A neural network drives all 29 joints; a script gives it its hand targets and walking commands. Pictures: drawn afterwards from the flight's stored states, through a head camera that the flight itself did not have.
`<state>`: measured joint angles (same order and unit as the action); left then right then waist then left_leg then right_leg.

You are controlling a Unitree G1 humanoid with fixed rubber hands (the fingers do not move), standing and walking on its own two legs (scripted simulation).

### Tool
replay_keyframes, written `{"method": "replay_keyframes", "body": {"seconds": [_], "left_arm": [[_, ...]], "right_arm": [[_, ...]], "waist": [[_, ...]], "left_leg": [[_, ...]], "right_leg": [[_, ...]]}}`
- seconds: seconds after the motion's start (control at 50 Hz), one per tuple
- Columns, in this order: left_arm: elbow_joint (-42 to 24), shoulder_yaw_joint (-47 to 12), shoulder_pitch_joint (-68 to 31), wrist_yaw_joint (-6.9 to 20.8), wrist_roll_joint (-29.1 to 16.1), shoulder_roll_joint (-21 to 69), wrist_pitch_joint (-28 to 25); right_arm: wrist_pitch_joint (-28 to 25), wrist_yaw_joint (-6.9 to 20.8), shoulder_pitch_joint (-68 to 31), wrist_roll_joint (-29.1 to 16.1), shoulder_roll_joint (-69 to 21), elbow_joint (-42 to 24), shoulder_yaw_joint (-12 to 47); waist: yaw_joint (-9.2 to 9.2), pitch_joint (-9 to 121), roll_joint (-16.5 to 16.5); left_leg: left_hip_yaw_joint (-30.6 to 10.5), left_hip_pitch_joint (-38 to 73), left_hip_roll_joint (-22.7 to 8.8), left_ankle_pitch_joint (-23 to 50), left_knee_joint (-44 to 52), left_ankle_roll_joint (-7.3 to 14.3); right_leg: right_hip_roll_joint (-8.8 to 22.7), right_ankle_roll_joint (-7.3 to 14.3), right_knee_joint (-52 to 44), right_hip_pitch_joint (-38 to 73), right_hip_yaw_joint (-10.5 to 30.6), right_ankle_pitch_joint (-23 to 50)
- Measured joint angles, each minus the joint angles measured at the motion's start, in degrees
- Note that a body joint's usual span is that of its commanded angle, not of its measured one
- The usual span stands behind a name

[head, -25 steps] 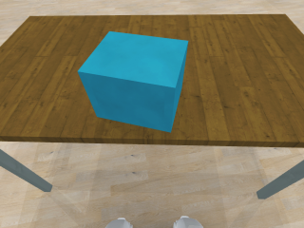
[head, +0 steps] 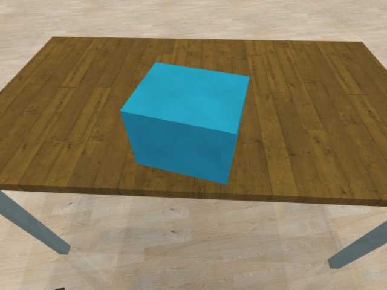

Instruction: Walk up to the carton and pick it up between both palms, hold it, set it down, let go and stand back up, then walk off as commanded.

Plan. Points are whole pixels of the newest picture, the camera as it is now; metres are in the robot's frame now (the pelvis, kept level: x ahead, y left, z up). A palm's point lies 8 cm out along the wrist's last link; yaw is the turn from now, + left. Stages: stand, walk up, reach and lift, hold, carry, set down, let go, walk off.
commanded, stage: walk up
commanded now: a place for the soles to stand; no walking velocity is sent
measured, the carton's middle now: (190, 122) +0.50 +0.02 +0.06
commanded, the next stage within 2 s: reach and lift in 0.92 s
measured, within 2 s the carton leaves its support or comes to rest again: neither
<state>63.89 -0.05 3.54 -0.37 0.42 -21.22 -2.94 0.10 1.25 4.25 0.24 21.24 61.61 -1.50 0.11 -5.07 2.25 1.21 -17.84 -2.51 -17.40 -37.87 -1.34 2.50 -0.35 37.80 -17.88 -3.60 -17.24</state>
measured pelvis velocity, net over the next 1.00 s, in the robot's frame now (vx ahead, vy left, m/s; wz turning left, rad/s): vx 0.02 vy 0.01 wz -0.01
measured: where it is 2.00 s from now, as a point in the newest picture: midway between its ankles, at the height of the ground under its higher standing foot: outside the picture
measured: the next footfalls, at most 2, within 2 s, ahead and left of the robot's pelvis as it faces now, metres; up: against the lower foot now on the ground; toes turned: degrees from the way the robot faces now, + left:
none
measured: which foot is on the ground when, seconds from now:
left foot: down 0.00-1.00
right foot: down 0.00-1.00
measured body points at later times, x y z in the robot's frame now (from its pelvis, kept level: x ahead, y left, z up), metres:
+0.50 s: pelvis +0.01 +0.01 +0.02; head +0.03 +0.00 +0.47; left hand +0.09 +0.32 -0.10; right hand +0.10 -0.29 -0.12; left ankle +0.03 +0.13 -0.72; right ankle +0.03 -0.12 -0.72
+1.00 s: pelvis +0.02 +0.01 +0.01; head +0.06 +0.00 +0.45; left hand +0.12 +0.32 -0.11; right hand +0.13 -0.28 -0.13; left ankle +0.03 +0.14 -0.72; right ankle +0.03 -0.12 -0.72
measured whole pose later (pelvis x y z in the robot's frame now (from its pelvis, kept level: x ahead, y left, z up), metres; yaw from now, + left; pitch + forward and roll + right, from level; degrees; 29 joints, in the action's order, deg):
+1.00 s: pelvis +0.02 +0.01 +0.01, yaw +0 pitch -1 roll +0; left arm 50.8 1.9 3.9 -1.9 0.0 -20.9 16.0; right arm -1.6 3.5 1.9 4.9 18.3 62.0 -6.8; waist 0.7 -5.4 1.1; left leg 2.5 -16.9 -2.1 -17.1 -34.8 -0.8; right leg 3.2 -1.0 34.7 -17.2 -2.6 -16.7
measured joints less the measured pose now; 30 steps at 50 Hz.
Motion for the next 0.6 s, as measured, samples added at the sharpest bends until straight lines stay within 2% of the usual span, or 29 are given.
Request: {"method": "replay_keyframes", "body": {"seconds": [0.3,0.6], "left_arm": [[3.60,0.10,0.74,0.62,0.06,1.01,0.47],[1.92,0.76,0.72,-0.08,0.01,1.41,0.64]], "right_arm": [[0.19,0.39,0.30,-0.03,-0.87,2.93,0.64],[1.09,0.47,0.64,0.24,-0.66,1.61,-0.32]], "waist": [[0.49,1.26,-0.55],[0.05,0.53,0.06]], "left_leg": [[0.38,5.94,0.41,5.50,11.73,0.40],[0.33,6.76,1.04,5.36,12.64,0.83]], "right_leg": [[-0.16,-0.55,-12.53,6.25,0.03,6.03],[0.47,-1.11,-13.41,7.15,0.01,5.82]]}}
